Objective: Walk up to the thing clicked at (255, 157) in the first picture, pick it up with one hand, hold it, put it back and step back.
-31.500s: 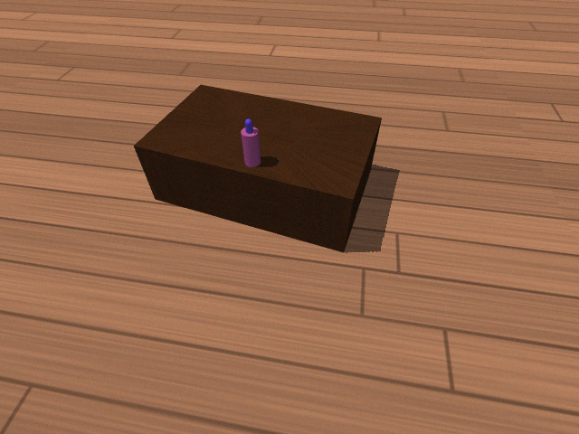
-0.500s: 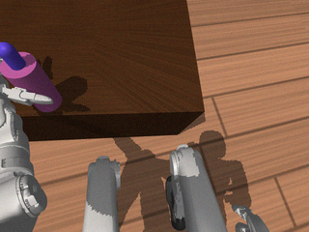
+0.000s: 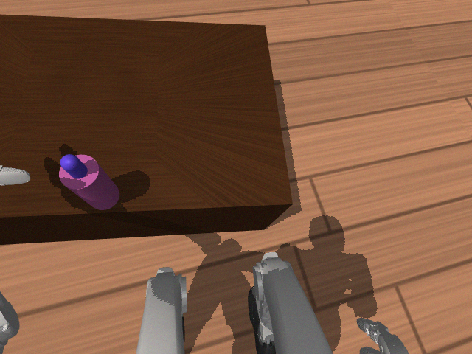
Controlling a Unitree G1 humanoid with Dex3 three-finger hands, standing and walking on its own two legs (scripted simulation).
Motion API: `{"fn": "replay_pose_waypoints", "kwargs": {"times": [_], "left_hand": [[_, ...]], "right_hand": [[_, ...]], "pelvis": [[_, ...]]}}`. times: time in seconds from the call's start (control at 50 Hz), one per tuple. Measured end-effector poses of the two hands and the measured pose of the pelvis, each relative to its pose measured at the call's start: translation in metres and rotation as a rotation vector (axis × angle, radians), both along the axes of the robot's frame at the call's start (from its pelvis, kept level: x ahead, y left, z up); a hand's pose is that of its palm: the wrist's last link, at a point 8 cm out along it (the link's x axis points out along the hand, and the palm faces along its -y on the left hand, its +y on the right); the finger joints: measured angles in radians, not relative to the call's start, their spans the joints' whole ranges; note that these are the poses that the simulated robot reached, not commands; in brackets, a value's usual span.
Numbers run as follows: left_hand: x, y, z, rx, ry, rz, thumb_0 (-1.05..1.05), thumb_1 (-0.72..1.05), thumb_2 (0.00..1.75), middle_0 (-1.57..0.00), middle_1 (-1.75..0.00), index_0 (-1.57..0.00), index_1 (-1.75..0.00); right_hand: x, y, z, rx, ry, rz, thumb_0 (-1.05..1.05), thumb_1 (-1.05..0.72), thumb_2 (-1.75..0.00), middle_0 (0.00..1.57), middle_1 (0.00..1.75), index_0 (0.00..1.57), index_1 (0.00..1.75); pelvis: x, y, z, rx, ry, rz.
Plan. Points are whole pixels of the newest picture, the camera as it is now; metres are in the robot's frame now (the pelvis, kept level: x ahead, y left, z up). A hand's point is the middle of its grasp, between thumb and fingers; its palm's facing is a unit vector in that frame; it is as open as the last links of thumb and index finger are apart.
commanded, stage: home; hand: left
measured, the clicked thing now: (88, 180) +0.45 +0.25 -0.14
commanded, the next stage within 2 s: none
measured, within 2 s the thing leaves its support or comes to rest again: neither
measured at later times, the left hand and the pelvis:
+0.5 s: hand (13, 227) +0.32 +0.26 +0.04, palm faces +0.24 -0.90 -0.36, open 17.0 cm; pelvis +0.05 +0.00 +0.14, yaw +1 degrees
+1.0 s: hand (64, 318) +0.22 +0.17 +0.09, palm faces +0.17 -0.94 -0.29, open 17.2 cm; pelvis +0.07 -0.02 +0.15, yaw +3 degrees
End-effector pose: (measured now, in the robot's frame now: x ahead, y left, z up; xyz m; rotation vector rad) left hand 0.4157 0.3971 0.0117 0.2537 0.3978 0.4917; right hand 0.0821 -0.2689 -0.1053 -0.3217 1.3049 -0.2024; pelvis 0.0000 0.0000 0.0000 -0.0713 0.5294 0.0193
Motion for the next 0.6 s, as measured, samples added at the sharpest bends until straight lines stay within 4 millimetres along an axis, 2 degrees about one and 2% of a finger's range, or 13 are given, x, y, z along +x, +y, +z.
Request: {"fn": "replay_pose_waypoints", "kwargs": {"times": [0.1, 0.2, 0.3, 0.44, 0.6], "left_hand": [[-0.016, 0.018, 0.033, 0.037, 0.072, 0.095, -0.01, -0.50, 0.08, -0.06, -0.06, -0.07, -0.05], [-0.029, 0.015, 0.058, 0.068, 0.137, 0.086, -0.01, -0.51, 0.07, -0.06, -0.06, -0.06, -0.06], [-0.050, -0.017, 0.062, 0.041, 0.220, 0.011, -0.01, -0.51, 0.07, -0.06, -0.06, -0.06, -0.06], [-0.100, -0.077, 0.055, -0.060, 0.309, -0.056, -0.01, -0.46, 0.10, -0.06, -0.06, -0.07, -0.06], [-0.145, -0.121, 0.086, -0.090, 0.295, -0.099, -0.01, -0.48, 0.09, -0.06, -0.06, -0.07, -0.06]], "right_hand": [[-0.003, 0.002, 0.038, -0.010, 0.014, -0.002, 0.00, -0.89, -0.90, 0.21, 0.30, 0.21, 0.31], [-0.003, 0.002, 0.071, -0.012, 0.004, -0.008, 0.01, -0.89, -0.90, 0.21, 0.30, 0.21, 0.31], [0.012, 0.004, 0.099, -0.001, -0.059, -0.024, 0.01, -0.89, -0.90, 0.21, 0.30, 0.20, 0.31], [0.051, 0.014, 0.135, 0.013, -0.210, -0.032, 0.01, -0.90, -0.90, 0.21, 0.30, 0.20, 0.31], [0.109, 0.030, 0.167, 0.042, -0.414, 0.013, 0.01, -0.90, -0.90, 0.21, 0.30, 0.20, 0.31]], "pelvis": [[0.008, 0.000, 0.034, -0.002, -0.042, 0.010], [0.018, 0.003, 0.065, -0.001, -0.092, 0.015], [0.028, 0.006, 0.094, 0.006, -0.148, 0.011], [0.043, 0.003, 0.125, 0.022, -0.232, 0.006], [0.057, -0.002, 0.147, 0.037, -0.324, 0.012]]}}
